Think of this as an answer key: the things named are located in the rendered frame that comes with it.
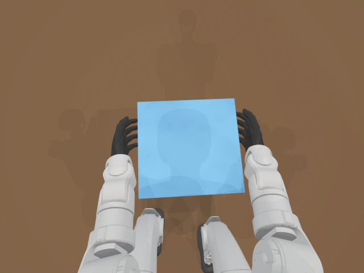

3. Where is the left robot upper arm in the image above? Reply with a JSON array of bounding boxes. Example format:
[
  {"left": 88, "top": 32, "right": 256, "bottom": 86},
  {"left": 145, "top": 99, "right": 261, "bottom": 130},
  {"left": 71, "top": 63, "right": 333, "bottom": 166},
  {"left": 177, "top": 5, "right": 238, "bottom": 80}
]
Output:
[{"left": 78, "top": 253, "right": 140, "bottom": 273}]

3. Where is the right robot upper arm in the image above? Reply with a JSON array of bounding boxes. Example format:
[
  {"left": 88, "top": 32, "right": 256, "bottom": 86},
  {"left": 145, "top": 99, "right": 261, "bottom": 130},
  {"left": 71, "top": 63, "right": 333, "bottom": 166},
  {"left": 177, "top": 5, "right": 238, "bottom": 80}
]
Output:
[{"left": 251, "top": 237, "right": 323, "bottom": 273}]

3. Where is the carton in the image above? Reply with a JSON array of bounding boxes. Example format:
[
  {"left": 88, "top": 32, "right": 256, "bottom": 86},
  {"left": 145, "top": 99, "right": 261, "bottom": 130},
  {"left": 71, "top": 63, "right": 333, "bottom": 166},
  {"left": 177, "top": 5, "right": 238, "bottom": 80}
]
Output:
[{"left": 138, "top": 98, "right": 245, "bottom": 199}]

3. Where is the robot left hand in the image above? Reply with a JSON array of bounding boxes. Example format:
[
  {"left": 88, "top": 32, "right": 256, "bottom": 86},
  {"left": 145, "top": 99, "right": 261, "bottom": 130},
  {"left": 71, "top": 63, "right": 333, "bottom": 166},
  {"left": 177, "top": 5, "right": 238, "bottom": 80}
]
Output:
[{"left": 111, "top": 116, "right": 138, "bottom": 156}]

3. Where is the right robot forearm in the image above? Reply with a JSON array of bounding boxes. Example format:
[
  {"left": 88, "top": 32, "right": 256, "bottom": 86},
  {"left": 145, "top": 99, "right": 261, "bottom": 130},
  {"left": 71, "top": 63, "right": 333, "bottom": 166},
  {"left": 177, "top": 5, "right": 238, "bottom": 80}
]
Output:
[{"left": 244, "top": 144, "right": 324, "bottom": 273}]

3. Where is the robot right hand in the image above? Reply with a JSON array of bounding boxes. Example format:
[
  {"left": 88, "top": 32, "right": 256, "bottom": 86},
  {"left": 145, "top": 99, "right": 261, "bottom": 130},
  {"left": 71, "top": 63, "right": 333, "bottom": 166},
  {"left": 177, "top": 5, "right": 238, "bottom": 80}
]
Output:
[{"left": 236, "top": 109, "right": 264, "bottom": 152}]

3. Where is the left robot foot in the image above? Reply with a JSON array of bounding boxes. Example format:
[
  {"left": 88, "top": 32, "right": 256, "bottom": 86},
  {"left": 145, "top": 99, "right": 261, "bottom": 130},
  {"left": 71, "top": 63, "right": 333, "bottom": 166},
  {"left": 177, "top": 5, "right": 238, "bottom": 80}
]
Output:
[{"left": 154, "top": 208, "right": 164, "bottom": 256}]

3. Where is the robot right shin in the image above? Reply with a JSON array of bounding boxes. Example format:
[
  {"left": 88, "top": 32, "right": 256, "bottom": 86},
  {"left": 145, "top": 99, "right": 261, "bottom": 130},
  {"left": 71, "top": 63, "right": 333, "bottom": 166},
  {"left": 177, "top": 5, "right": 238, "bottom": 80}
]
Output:
[{"left": 204, "top": 216, "right": 220, "bottom": 264}]

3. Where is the left robot forearm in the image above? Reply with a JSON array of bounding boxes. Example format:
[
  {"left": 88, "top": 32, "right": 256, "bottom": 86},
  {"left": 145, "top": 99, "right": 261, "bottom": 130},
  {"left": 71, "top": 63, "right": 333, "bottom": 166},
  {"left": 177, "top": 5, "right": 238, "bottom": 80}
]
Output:
[{"left": 78, "top": 154, "right": 137, "bottom": 272}]

